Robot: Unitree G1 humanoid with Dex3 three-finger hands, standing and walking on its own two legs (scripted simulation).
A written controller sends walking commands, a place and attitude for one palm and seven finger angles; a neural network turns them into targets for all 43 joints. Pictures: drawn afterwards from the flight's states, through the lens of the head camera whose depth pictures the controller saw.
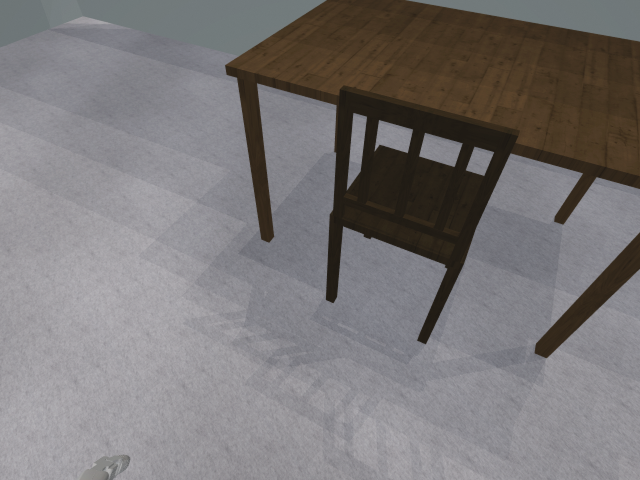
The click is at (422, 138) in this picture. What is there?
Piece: chair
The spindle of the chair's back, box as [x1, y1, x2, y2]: [395, 130, 424, 216]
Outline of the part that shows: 413,130 395,209 395,214 400,216 403,215 424,134 423,132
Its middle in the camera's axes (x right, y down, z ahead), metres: +0.21 -0.15 +0.91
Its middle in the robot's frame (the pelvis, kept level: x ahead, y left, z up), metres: +0.78 -0.17 -0.10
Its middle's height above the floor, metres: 0.67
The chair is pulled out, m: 0.00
